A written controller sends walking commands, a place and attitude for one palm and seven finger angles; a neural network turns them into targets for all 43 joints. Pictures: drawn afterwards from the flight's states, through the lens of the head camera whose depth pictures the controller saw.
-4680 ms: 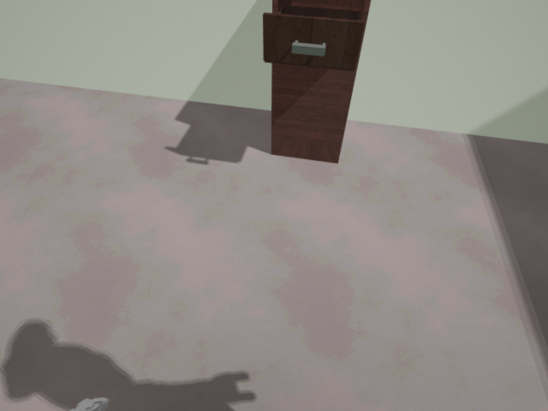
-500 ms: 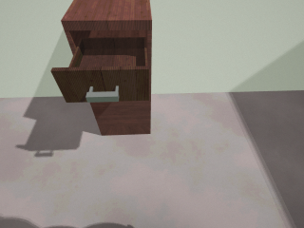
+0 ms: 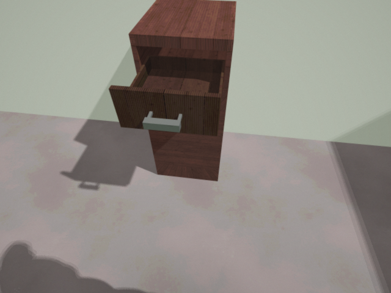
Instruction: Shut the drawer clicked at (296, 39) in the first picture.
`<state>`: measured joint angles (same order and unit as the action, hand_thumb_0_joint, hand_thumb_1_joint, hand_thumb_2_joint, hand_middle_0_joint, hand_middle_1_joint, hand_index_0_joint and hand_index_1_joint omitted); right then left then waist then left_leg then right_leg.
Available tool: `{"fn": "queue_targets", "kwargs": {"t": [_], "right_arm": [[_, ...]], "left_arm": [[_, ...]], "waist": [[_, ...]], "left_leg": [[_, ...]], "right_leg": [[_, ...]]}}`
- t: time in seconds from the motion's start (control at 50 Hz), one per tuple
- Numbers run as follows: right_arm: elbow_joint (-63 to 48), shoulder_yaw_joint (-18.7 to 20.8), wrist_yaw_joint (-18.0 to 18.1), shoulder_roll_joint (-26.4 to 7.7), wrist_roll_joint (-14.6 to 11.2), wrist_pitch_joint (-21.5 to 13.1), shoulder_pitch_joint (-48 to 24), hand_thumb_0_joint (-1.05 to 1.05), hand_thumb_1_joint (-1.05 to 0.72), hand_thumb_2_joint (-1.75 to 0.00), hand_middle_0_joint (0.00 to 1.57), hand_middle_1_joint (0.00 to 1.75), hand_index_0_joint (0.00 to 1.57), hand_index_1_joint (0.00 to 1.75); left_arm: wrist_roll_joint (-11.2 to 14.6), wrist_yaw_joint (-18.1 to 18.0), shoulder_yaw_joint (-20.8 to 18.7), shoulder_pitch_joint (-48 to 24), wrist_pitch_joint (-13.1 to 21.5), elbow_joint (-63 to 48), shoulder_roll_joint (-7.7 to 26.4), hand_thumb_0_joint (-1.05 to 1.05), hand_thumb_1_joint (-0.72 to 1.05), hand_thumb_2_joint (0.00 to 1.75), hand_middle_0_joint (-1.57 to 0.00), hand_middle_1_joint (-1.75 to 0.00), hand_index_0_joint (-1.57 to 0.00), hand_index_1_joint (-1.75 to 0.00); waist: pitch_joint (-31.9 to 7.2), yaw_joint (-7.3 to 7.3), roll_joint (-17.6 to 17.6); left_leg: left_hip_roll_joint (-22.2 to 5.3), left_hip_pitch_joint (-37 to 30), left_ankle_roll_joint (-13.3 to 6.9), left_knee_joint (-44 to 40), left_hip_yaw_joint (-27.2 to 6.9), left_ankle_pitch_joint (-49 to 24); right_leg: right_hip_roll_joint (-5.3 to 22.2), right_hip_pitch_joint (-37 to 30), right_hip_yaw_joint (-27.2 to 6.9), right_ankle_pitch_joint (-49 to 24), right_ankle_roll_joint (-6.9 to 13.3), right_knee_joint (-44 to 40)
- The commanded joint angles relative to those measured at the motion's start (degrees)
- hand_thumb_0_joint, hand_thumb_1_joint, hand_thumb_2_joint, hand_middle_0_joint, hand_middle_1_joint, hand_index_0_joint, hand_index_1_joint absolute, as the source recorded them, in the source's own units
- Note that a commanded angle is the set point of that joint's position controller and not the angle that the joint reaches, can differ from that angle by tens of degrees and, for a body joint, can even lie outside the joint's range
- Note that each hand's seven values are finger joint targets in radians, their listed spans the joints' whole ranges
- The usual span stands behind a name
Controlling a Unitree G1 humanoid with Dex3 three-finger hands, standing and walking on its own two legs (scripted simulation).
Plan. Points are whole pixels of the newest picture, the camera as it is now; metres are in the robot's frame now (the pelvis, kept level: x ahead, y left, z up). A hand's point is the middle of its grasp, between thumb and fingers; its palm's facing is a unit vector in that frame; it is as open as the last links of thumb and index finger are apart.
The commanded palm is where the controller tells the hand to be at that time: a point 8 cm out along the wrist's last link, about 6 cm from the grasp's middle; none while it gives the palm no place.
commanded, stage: take the last steps up to it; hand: left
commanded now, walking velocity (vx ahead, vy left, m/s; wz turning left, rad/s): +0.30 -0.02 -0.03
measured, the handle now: (163, 120) +0.60 +0.17 -0.01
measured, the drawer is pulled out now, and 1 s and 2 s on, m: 0.29 0.29 0.29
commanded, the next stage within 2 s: come to a stop and stand still in 0.80 s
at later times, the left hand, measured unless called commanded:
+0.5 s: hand (137, 262) +0.22 +0.18 -0.17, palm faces -0.06 -0.98 -0.21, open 7.4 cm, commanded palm none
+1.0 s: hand (160, 253) +0.26 +0.13 -0.19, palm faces +0.06 -0.98 -0.18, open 7.3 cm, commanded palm none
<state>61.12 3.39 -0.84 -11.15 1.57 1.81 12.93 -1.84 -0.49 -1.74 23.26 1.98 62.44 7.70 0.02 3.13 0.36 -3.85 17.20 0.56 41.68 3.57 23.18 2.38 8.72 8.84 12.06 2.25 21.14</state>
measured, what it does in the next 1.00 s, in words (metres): walks ahead: left foot, then right foot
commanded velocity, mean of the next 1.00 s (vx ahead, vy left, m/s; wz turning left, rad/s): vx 0.18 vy -0.02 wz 0.00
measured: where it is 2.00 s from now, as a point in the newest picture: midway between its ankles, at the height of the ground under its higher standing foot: outside the picture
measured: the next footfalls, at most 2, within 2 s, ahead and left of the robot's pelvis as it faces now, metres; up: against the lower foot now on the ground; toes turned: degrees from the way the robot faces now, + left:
left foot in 0.10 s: +0.04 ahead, +0.14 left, +0.00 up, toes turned +7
right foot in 0.56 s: +0.28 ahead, -0.13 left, +0.00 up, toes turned -10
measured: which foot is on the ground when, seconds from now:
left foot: up 0.00-0.08, down 0.10-0.56, up 0.58-0.98, down 1.00-1.00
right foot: down 0.00-0.10, up 0.12-0.54, down 0.56-1.00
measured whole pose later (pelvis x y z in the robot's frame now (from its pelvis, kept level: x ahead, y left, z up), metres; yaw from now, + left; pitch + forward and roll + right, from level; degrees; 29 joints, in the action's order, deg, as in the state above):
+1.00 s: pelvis +0.27 -0.04 -0.01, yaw -2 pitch -1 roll -2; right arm 59.5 1.6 0.4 -9.9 1.1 -1.5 7.0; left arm -0.9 -1.1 -1.4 18.2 2.2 64.4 8.6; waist 2.0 2.4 1.2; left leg -4.4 18.2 1.9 30.9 4.7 8.6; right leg -1.2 7.6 9.4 15.8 2.7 24.4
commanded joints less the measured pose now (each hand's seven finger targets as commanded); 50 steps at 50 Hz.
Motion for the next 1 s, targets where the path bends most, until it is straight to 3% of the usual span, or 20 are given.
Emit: {"fn": "queue_targets", "kwargs": {"t": [0.0, 0.04, 0.08, 0.1, 0.14, 0.18, 0.22, 0.34, 0.44, 0.46, 0.5, 0.52, 0.54, 0.56, 0.6, 0.62, 0.68, 0.9, 0.94, 0.98], "right_arm": [[-3.4, -0.4, 0.2, -0.2, -0.4, -2.9, 0.6, 0.00, -0.90, -0.90, 0.20, 0.30, 0.20, 0.30], [-0.7, -0.4, 1.2, -1.8, -0.5, -3.7, 6.5, 0.00, -0.90, -0.90, 0.20, 0.30, 0.20, 0.30], [1.1, 1.5, 2.2, -9.8, 0.2, -3.7, 15.7, 0.00, -0.90, -0.90, 0.20, 0.30, 0.20, 0.30], [1.0, 1.9, 2.1, -11.2, 0.1, -3.6, 16.1, 0.00, -0.90, -0.90, 0.20, 0.30, 0.20, 0.30], [0.1, 0.6, 2.6, -6.2, -0.1, -4.1, 11.2, 0.00, -0.90, -0.90, 0.20, 0.30, 0.20, 0.30], [-0.9, -0.2, 2.7, -4.1, -0.3, -5.2, 8.3, 0.00, -0.90, -0.90, 0.20, 0.30, 0.20, 0.30], [-0.5, -0.5, 2.8, -3.6, -0.6, -6.0, 9.6, 0.00, -0.90, -0.90, 0.20, 0.30, 0.20, 0.30], [1.9, -0.3, 2.9, -3.4, -0.4, -6.4, 14.2, 0.00, -0.90, -0.90, 0.20, 0.30, 0.20, 0.30], [3.1, 0.4, 2.6, -4.7, 0.4, -5.8, 14.6, 0.00, -0.90, -0.90, 0.20, 0.30, 0.20, 0.30], [3.4, 0.5, 2.6, -5.0, 0.5, -5.6, 14.3, 0.00, -0.90, -0.90, 0.20, 0.30, 0.20, 0.30], [3.4, 0.6, 2.4, -5.4, 0.1, -5.4, 13.1, 0.00, -0.90, -0.90, 0.20, 0.30, 0.20, 0.30], [3.3, 0.4, 1.9, -4.0, -0.6, -5.6, 13.7, 0.00, -0.90, -0.90, 0.20, 0.30, 0.20, 0.30], [1.4, -0.5, 1.5, 0.1, -1.3, -5.6, 16.6, 0.00, -0.90, -0.90, 0.20, 0.30, 0.20, 0.30], [0.4, -0.3, 1.8, -1.7, -1.5, -5.1, 13.5, 0.00, -0.90, -0.90, 0.20, 0.30, 0.20, 0.30], [-0.3, 0.4, 1.6, -1.1, -0.8, -4.7, 8.5, 0.00, -0.90, -0.90, 0.20, 0.30, 0.20, 0.30], [0.0, 0.1, 1.5, 0.0, -0.4, -4.3, 8.3, 0.00, -0.90, -0.90, 0.20, 0.30, 0.20, 0.30], [1.1, -0.3, 1.4, 1.4, 0.0, -2.5, 11.7, 0.00, -0.90, -0.90, 0.20, 0.30, 0.20, 0.30], [-3.4, -1.1, 0.8, 0.4, -0.7, -3.5, -2.2, 0.00, -0.90, -0.90, 0.20, 0.30, 0.20, 0.30], [-1.7, -1.9, 1.5, 0.5, -0.8, -3.8, -0.1, 0.00, -0.90, -0.90, 0.20, 0.30, 0.20, 0.30], [-0.7, -1.6, 2.3, -3.7, -0.7, -4.2, 2.2, 0.00, -0.90, -0.90, 0.20, 0.30, 0.20, 0.30]], "left_arm": [[0.4, -0.3, -2.5, 1.4, 0.4, 0.0, 9.8, 0.00, 0.90, 0.90, -0.20, -0.30, -0.20, -0.30], [0.9, 0.1, -2.0, -0.1, -0.1, 0.0, 7.3, 0.00, 0.90, 0.90, -0.20, -0.30, -0.20, -0.30], [0.9, 0.7, -1.0, -3.4, -0.2, -2.9, 2.4, 0.00, 0.90, 0.90, -0.20, -0.30, -0.20, -0.30], [0.1, 0.6, -1.3, -7.3, -0.4, -5.0, 4.5, 0.00, 0.90, 0.90, -0.20, -0.30, -0.20, -0.30], [-0.1, 1.1, -2.0, -7.9, -0.6, -4.0, 4.6, 0.00, 0.90, 0.90, -0.20, -0.30, -0.20, -0.30], [0.0, 1.7, -2.0, -4.8, -0.7, -2.3, 3.7, 0.00, 0.90, 0.90, -0.20, -0.30, -0.20, -0.30], [0.2, 1.7, -2.0, -4.5, -0.9, -2.0, 3.5, 0.00, 0.90, 0.90, -0.20, -0.30, -0.20, -0.30], [0.5, 1.8, -2.1, -13.2, -1.4, -5.6, 3.6, 0.00, 0.90, 0.90, -0.20, -0.30, -0.20, -0.30], [0.8, 2.0, -2.2, -18.5, -0.8, -7.9, 3.9, 0.00, 0.90, 0.90, -0.20, -0.30, -0.20, -0.30], [0.8, 1.9, -2.4, -17.6, -0.5, -7.7, 4.2, 0.00, 0.90, 0.90, -0.20, -0.30, -0.20, -0.30], [0.6, 1.5, -3.2, -6.2, 0.3, -4.3, 6.9, 0.00, 0.90, 0.90, -0.20, -0.30, -0.20, -0.30], [0.1, 1.0, -4.2, 2.8, 1.2, -1.5, 10.6, 0.00, 0.90, 0.90, -0.20, -0.30, -0.20, -0.30], [0.4, 0.3, -5.7, 8.6, 1.6, -0.4, 17.9, 0.00, 0.90, 0.90, -0.20, -0.30, -0.20, -0.30], [1.5, 0.1, -5.5, 6.9, 1.4, -0.8, 18.1, 0.00, 0.90, 0.90, -0.20, -0.30, -0.20, -0.30], [1.4, -0.4, -4.0, -4.0, 1.1, -3.4, 12.4, 0.00, 0.90, 0.90, -0.20, -0.30, -0.20, -0.30], [1.2, -0.6, -3.1, -7.6, 1.4, -4.3, 10.0, 0.00, 0.90, 0.90, -0.20, -0.30, -0.20, -0.30], [0.7, -0.7, -1.9, -9.7, 1.9, -4.2, 6.9, 0.00, 0.90, 0.90, -0.20, -0.30, -0.20, -0.30], [0.6, -0.6, -1.7, -3.6, 1.8, -0.6, 8.5, 0.00, 0.90, 0.90, -0.20, -0.30, -0.20, -0.30], [1.2, -1.1, -0.9, -4.6, 1.1, 0.1, 7.4, 0.00, 0.90, 0.90, -0.20, -0.30, -0.20, -0.30], [1.4, -1.7, 0.1, -2.0, 0.2, 0.5, 4.7, 0.00, 0.90, 0.90, -0.20, -0.30, -0.20, -0.30]], "waist": [[3.6, -2.03, -8.4], [4.2, -4.81, -1.7], [6.2, -8.95, 16.1], [8.1, -9.24, 15.0], [12.6, -6.45, 9.0], [10.7, -3.78, 5.5], [8.5, -3.04, 5.2], [9.6, -4.10, 5.6], [10.3, -5.09, 7.1], [9.7, -4.54, 7.0], [2.9, 0.85, 1.4], [-3.5, 4.58, -4.6], [-10.8, 4.43, -20.1], [-11.4, 4.15, -15.2], [-2.2, 0.61, -4.9], [0.8, -1.43, -4.1], [1.8, -4.93, -6.6], [2.0, -1.67, -5.7], [0.6, -3.16, -4.1], [-2.8, -3.00, 2.4]], "left_leg": [[1.7, -4.2, -0.9, -11.7, 4.3, -3.7], [0.4, -17.3, -1.1, -19.2, 3.3, -4.5], [-19.0, -21.6, -9.1, -33.4, -23.4, 15.6], [-21.9, -16.5, -11.4, -36.2, -28.1, 20.3], [-18.0, -10.7, -10.4, -37.1, -21.3, 13.9], [-13.8, -10.2, -9.0, -36.0, -12.3, 0.1], [-12.1, -12.0, -8.9, -34.9, -7.8, -11.7], [-12.5, -15.3, -10.4, -33.4, -4.2, -22.2], [-13.5, -13.0, -9.0, -29.6, -2.3, -25.2], [-13.4, -12.0, -8.5, -27.6, -2.1, -26.8], [-10.0, -9.2, -5.8, -13.2, 1.2, -33.0], [-6.0, -1.0, -3.6, 1.6, 4.0, -25.3], [2.6, 12.3, -0.9, 21.5, 5.3, 7.7], [1.1, 13.1, -1.9, 30.5, -2.3, 10.3], [-3.0, 15.3, -2.0, 33.6, -4.5, 0.7], [-4.5, 13.6, -1.5, 31.2, -4.2, -2.4], [-4.3, 8.2, 0.4, 23.0, -1.9, -4.8], [-1.2, 4.2, 1.5, -5.2, 0.7, -6.6], [-0.3, -5.9, 1.6, -16.4, 0.6, -17.7], [-7.7, -16.2, -1.5, -16.0, -4.1, -46.5]], "right_leg": [[11.9, 4.4, -13.4, 16.2, 5.5, -10.0], [8.2, 15.0, -9.8, 19.2, 2.5, -3.6], [-0.5, 29.8, 0.5, 17.9, -1.6, 21.2], [1.2, 31.1, -3.8, 19.3, -0.8, 29.5], [3.8, 32.0, -6.9, 11.6, -0.9, 38.4], [4.5, 29.2, -6.9, 4.5, -2.0, 39.9], [4.5, 28.6, -6.5, 1.3, -2.8, 40.1], [5.3, 30.5, -5.1, -0.7, -3.4, 30.5], [3.2, 21.5, -2.8, 0.8, -1.5, 18.4], [2.2, 17.5, -2.1, 1.3, -1.0, 16.6], [-0.9, 0.6, -0.4, -1.7, 0.0, 9.9], [5.2, -13.5, -7.8, -1.3, 2.1, 7.2], [22.3, -23.6, -32.4, -6.9, 7.9, -0.9], [24.3, -18.2, -36.3, -3.6, 10.5, -5.2], [20.6, -5.7, -27.9, 2.0, 9.2, -7.2], [18.4, 0.9, -21.5, -1.5, 7.9, -7.6], [14.4, 8.5, -11.4, -8.8, 6.2, -9.2], [13.7, -1.5, -11.3, -20.3, 7.4, -5.8], [9.8, 0.2, -7.8, -25.5, 3.8, -0.2], [5.2, 4.4, -5.7, -14.9, -1.2, 3.3]]}}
